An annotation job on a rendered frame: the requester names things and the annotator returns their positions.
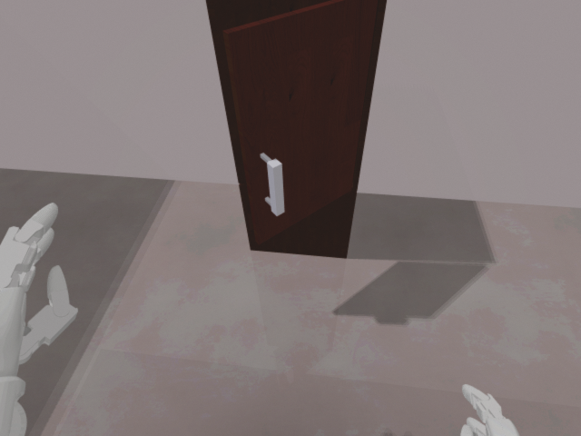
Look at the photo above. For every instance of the robot left hand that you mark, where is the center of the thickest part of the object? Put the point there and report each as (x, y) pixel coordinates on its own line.
(19, 252)

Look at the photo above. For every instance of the robot right hand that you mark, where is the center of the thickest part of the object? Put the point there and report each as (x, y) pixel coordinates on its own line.
(489, 411)

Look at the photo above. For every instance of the robot left forearm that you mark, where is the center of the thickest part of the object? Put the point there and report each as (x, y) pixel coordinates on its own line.
(12, 414)

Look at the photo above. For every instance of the handle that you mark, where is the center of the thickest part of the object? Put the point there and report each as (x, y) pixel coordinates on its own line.
(276, 200)

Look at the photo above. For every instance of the cupboard door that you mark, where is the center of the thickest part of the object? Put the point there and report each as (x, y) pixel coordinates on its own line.
(298, 83)

